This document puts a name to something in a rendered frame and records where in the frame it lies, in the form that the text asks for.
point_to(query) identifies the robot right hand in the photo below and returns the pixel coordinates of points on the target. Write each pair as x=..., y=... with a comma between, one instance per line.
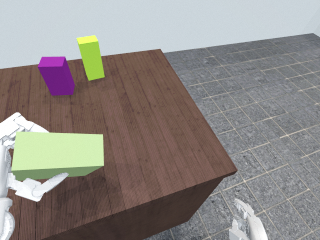
x=251, y=229

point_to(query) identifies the table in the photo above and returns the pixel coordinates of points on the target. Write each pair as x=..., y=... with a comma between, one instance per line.
x=162, y=159

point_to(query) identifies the robot left hand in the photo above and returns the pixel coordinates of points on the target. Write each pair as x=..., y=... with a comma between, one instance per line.
x=29, y=188

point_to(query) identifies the left robot forearm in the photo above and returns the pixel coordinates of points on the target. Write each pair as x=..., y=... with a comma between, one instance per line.
x=7, y=221

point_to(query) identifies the sponge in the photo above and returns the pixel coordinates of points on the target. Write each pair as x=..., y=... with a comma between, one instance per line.
x=43, y=155

